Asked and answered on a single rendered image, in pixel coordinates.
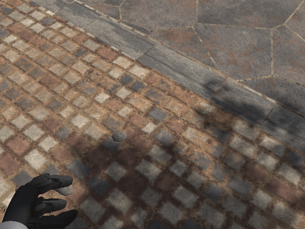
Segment left robot hand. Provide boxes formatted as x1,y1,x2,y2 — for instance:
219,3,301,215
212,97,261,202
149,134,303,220
2,173,78,229

